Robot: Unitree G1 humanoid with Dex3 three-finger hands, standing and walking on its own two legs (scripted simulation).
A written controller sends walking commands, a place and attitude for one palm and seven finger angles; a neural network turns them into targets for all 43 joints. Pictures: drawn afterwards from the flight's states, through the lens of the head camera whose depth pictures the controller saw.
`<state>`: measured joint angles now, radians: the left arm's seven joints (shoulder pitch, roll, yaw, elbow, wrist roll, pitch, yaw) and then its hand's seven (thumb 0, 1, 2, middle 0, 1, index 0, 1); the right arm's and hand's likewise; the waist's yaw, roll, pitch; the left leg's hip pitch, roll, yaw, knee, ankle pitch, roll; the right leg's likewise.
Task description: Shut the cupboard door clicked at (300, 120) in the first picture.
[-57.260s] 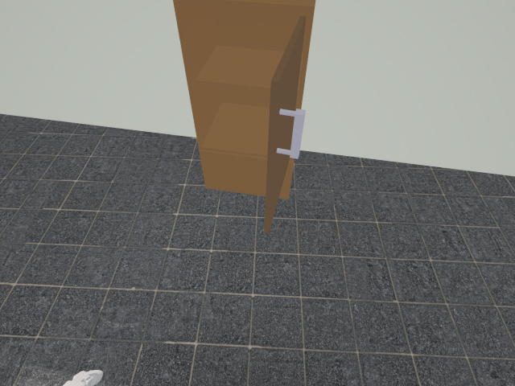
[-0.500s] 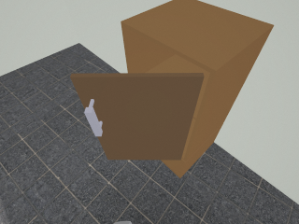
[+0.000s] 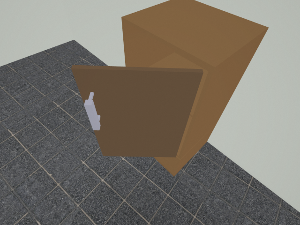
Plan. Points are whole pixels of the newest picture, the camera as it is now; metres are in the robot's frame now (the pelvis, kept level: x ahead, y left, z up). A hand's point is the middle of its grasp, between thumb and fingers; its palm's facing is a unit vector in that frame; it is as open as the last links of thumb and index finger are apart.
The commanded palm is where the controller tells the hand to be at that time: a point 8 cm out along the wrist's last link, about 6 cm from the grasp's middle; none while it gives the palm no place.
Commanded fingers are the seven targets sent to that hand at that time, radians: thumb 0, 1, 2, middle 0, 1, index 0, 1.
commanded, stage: come to a stop and stand still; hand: left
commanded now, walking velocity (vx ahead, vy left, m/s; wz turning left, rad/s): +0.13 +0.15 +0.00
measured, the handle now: (94, 111) +0.49 +0.23 -0.04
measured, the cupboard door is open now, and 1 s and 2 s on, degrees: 46 46 46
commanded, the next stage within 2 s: look again from close up in 0.38 s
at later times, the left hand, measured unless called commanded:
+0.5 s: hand out of the picture +0.01 +0.17 -0.18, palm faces +0.03 -0.99 -0.17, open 7.4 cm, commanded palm none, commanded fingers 0.00 0.90 0.90 -0.20 -0.30 -0.20 -0.30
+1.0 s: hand out of the picture +0.00 +0.20 -0.17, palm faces -0.03 -0.97 -0.25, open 7.4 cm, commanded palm none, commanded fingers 0.00 0.90 0.90 -0.20 -0.30 -0.20 -0.30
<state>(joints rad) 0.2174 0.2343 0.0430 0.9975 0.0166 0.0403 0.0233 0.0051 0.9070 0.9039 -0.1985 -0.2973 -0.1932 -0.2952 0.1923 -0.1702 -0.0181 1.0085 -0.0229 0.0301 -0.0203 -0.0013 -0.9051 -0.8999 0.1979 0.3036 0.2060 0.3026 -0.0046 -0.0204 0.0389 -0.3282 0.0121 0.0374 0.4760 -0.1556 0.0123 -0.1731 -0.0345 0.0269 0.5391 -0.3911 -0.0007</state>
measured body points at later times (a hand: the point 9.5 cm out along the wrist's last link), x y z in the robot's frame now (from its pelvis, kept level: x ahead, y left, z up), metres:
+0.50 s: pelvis +0.01 +0.00 +0.00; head +0.03 +0.02 +0.45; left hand +0.01 +0.22 -0.17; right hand -0.01 -0.22 -0.15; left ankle +0.03 +0.11 -0.74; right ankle -0.05 -0.15 -0.74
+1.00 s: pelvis -0.01 +0.00 +0.00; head +0.00 -0.01 +0.45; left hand +0.00 +0.25 -0.15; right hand +0.04 -0.23 -0.16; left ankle +0.03 +0.11 -0.74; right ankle -0.05 -0.15 -0.74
